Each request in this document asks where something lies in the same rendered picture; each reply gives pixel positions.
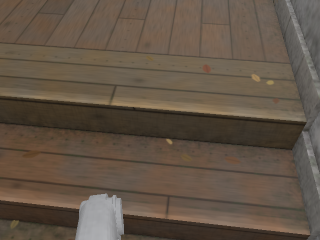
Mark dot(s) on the stairs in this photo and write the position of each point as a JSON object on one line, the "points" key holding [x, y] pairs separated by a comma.
{"points": [[180, 175]]}

